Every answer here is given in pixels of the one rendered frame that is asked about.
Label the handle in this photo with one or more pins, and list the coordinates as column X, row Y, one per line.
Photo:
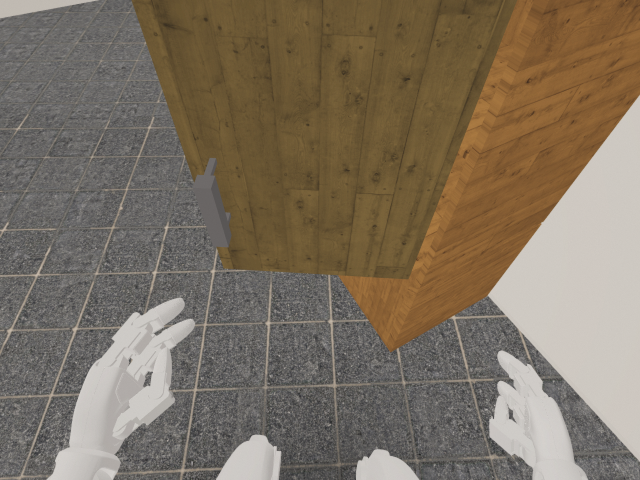
column 210, row 203

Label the left robot thigh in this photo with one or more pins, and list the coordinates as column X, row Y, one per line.
column 252, row 460

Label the right robot forearm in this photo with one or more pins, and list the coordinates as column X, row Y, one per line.
column 557, row 469

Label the left robot forearm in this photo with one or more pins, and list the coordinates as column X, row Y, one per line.
column 85, row 464

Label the cupboard door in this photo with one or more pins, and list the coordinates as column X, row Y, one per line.
column 335, row 123

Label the left robot hand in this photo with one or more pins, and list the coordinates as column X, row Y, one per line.
column 99, row 421

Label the robot left shin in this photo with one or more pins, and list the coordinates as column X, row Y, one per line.
column 259, row 438

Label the right robot hand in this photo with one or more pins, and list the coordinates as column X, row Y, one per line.
column 537, row 416

